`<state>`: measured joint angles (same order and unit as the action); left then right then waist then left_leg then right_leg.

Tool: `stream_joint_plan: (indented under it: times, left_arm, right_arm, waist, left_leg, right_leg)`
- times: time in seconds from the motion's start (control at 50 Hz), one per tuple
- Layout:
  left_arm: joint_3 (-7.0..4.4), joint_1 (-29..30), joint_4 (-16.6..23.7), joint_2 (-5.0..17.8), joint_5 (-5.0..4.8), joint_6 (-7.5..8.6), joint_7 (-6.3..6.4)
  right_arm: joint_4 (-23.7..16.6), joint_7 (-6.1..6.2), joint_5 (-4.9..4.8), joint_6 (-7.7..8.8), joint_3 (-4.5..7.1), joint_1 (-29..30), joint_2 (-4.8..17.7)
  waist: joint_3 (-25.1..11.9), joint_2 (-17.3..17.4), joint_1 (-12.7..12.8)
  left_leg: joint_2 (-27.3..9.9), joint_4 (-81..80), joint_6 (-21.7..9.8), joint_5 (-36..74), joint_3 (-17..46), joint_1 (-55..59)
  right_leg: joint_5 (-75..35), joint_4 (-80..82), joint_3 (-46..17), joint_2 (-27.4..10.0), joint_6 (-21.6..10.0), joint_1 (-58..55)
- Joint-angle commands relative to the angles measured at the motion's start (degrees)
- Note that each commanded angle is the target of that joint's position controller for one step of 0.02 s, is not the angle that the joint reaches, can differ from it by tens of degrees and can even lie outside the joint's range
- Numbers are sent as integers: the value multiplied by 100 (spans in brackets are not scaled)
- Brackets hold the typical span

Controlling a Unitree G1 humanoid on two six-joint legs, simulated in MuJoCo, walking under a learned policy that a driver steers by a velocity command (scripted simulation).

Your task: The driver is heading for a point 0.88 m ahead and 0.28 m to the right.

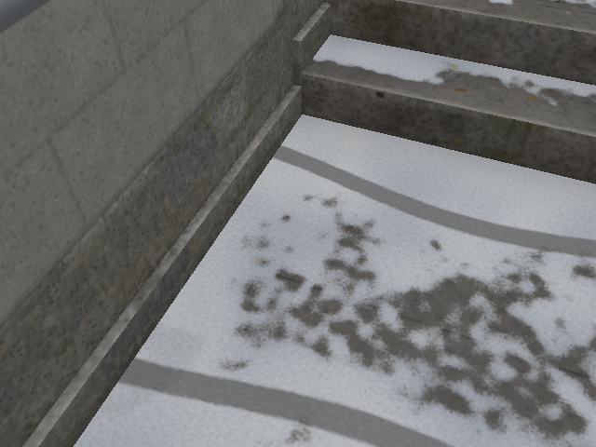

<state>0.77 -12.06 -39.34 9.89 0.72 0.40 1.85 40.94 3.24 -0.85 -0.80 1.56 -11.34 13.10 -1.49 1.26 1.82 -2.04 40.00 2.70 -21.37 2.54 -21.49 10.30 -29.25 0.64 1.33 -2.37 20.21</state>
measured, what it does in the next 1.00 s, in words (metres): steps on the spot: left foot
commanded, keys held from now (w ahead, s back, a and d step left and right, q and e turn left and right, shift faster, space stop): shift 1.00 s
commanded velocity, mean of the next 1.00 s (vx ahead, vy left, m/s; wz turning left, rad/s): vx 0.00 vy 0.00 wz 0.01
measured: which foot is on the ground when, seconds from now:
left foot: up 0.00-0.02, down 0.04-1.00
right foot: down 0.00-1.00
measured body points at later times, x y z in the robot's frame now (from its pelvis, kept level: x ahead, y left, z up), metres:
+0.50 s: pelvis +0.04 +0.02 +0.00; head +0.04 +0.02 +0.45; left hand +0.15 +0.25 -0.12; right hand +0.13 -0.22 -0.13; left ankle +0.02 +0.15 -0.73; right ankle +0.05 -0.10 -0.73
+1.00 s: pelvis +0.05 +0.02 +0.01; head +0.05 +0.02 +0.46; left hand +0.07 +0.25 -0.15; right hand +0.06 -0.22 -0.14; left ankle +0.02 +0.15 -0.73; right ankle +0.06 -0.10 -0.73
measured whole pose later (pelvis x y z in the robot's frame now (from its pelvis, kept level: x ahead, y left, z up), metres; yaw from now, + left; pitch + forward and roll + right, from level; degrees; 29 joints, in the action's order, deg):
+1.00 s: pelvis +0.05 +0.02 +0.01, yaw +0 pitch -2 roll +0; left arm 0.8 -17.2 -56.1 10.6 0.8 -0.2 0.9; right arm 57.2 2.4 0.2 -0.8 -0.8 -18.9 10.2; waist 1.2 -0.1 0.9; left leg -1.3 25.6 1.1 -16.1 1.5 -8.0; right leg 12.5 -24.6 0.0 0.5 -0.2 10.6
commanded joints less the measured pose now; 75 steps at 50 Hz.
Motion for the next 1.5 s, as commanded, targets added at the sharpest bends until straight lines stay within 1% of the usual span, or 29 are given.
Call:
stream_joint_plan:
  times: [0.02,0.04,0.06,0.08,0.1,0.12,0.14,0.16,0.18,0.2,0.22,0.26,0.34,0.36,0.38,0.4,0.42,0.5,0.64,0.72,0.86,1.0,1.22,1.4,1.5]
  left_arm:
    - [-187,195,301,654,-64,64,-69]
    - [-173,199,272,659,-63,114,-117]
    - [-148,243,303,590,-40,170,-141]
    - [-138,355,290,566,-1,207,-148]
    - [-104,320,237,413,87,215,-208]
    - [-93,279,181,374,89,211,-246]
    - [-107,222,108,444,67,203,-254]
    - [-121,232,77,514,61,202,-265]
    - [-122,241,59,525,65,213,-270]
    - [-117,209,7,499,41,220,-264]
    - [-117,239,-20,513,29,227,-265]
    - [-121,275,-73,546,22,228,-255]
    - [-119,218,-191,563,18,206,-229]
    - [-109,176,-215,564,14,181,-223]
    - [-123,102,-273,598,43,161,-235]
    - [-130,76,-319,636,45,144,-235]
    - [-131,51,-379,640,14,131,-230]
    - [-131,-27,-540,665,5,98,-204]
    - [-148,-202,-833,695,7,53,-130]
    - [-145,-313,-1012,688,8,34,-112]
    - [-115,-542,-1319,622,10,-2,-97]
    - [-77,-768,-1561,540,10,-21,-73]
    - [-27,-1079,-1830,400,7,-56,-45]
    - [-9,-1257,-1956,333,8,-74,-28]
    - [1,-1351,-2017,293,-2,-77,-11]
  right_arm:
    - [-350,-9,44,118,34,101,239]
    - [-421,6,137,118,34,107,417]
    - [-437,5,145,134,93,115,683]
    - [-350,-34,98,148,111,3,624]
    - [-270,-98,149,141,61,4,439]
    - [-276,-130,177,136,35,89,360]
    - [-257,-142,171,142,41,122,359]
    - [-247,-141,151,157,37,82,346]
    - [-205,-120,140,174,42,-6,391]
    - [-127,-134,136,166,32,-106,354]
    - [-95,-134,126,161,34,-142,369]
    - [-35,-126,113,156,28,-194,344]
    - [110,-119,105,162,28,-251,347]
    - [124,-118,65,157,33,-235,353]
    - [119,-145,133,143,16,-190,371]
    - [147,-155,140,132,19,-212,359]
    - [175,-161,158,108,-8,-242,314]
    - [356,-145,146,55,-22,-408,336]
    - [718,-83,137,35,-51,-584,342]
    - [930,-70,128,37,-71,-680,328]
    - [1286,-69,114,44,-116,-885,283]
    - [1550,-71,107,37,-160,-1095,205]
    - [1827,-77,96,36,-220,-1390,75]
    - [1954,-64,88,35,-234,-1592,15]
    - [1976,-79,88,35,-250,-1659,-27]
  waist:
    - [-173,-1059,-71]
    - [-142,-935,-93]
    - [-116,-446,-15]
    - [-131,31,-63]
    - [-157,273,-28]
    - [-75,466,30]
    - [-8,550,31]
    - [40,474,-7]
    - [33,389,-34]
    - [49,347,-73]
    - [88,278,-97]
    - [105,154,-150]
    - [56,-11,-154]
    - [26,8,-122]
    - [42,-4,-85]
    - [34,-60,-106]
    - [40,-122,-120]
    - [47,-110,-134]
    - [239,-75,-117]
    - [318,-78,-113]
    - [431,-85,-97]
    - [507,-96,-90]
    - [598,-91,-84]
    - [654,-83,-79]
    - [671,-83,-85]
  left_leg:
    - [119,-1484,-165,758,-281,584]
    - [-82,-1497,-271,960,-17,879]
    - [-222,-1261,-427,874,129,805]
    - [-218,-1404,-547,450,232,423]
    - [-275,-1593,-591,265,357,322]
    - [-308,-1664,-586,196,397,252]
    - [-286,-1630,-566,328,382,255]
    - [-278,-1574,-563,489,361,313]
    - [-270,-1523,-547,612,347,368]
    - [-258,-1516,-567,623,363,467]
    - [-244,-1498,-573,679,350,495]
    - [-198,-1449,-560,850,286,573]
    - [-137,-1416,-549,1114,208,660]
    - [-140,-1429,-569,1258,234,661]
    - [-144,-1469,-544,1428,232,670]
    - [-124,-1474,-527,1510,196,715]
    - [-110,-1455,-504,1635,169,761]
    - [-80,-1547,-485,1658,115,874]
    - [-41,-1704,-421,1456,14,835]
    - [-24,-1772,-410,1375,-20,839]
    - [-9,-1885,-398,1305,-65,805]
    - [8,-1964,-388,1279,-104,783]
    - [17,-2065,-381,1277,-139,736]
    - [25,-2110,-374,1278,-158,717]
    - [24,-2144,-390,1298,-157,703]
  right_leg:
    - [1281,1019,-1303,-887,-714,-512]
    - [1207,944,-1305,-862,-561,-281]
    - [938,830,-936,-578,-403,-110]
    - [764,503,-428,-265,-230,-403]
    - [447,183,-186,-156,-127,-592]
    - [282,88,-114,-134,-98,-614]
    - [146,96,-112,-148,-79,-579]
    - [38,110,-143,-165,-84,-534]
    - [-21,120,-160,-174,-98,-539]
    - [-44,195,-231,-208,-112,-527]
    - [-71,214,-239,-210,-117,-524]
    - [-177,258,-278,-235,-134,-560]
    - [-368,286,-291,-252,-142,-722]
    - [-415,281,-288,-252,-137,-792]
    - [-536,379,-340,-298,-135,-858]
    - [-609,406,-343,-304,-137,-908]
    - [-745,413,-346,-314,-115,-966]
    - [-817,500,-346,-323,-115,-1068]
    - [-531,630,-327,-307,-113,-1096]
    - [-415,713,-325,-297,-110,-1099]
    - [-349,830,-311,-283,-108,-1158]
    - [-348,906,-290,-274,-96,-1198]
    - [-400,985,-262,-263,-77,-1245]
    - [-414,1031,-240,-259,-56,-1242]
    - [-428,1027,-233,-258,-44,-1249]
